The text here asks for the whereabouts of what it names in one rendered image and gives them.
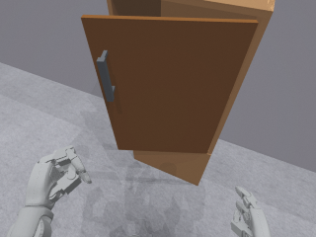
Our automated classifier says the robot right hand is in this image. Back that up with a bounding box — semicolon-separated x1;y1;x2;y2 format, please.
231;186;272;237

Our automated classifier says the cupboard door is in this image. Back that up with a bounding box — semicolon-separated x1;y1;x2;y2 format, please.
81;15;259;154

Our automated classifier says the robot left hand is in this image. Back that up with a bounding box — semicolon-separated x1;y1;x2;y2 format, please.
25;145;92;210

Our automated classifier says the left robot forearm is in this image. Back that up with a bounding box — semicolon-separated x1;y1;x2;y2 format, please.
5;205;54;237

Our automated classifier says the handle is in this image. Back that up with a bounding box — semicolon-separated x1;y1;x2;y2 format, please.
96;50;116;102

